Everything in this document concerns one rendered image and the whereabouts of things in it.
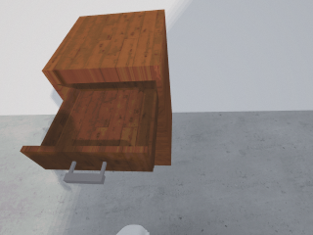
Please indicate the handle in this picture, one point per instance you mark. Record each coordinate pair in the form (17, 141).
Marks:
(85, 178)

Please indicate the drawer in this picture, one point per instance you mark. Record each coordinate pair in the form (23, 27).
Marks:
(112, 122)

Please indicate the cabinet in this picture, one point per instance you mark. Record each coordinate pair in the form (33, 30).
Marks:
(118, 47)

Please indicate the robot left thigh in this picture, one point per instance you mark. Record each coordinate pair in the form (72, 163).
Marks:
(133, 229)

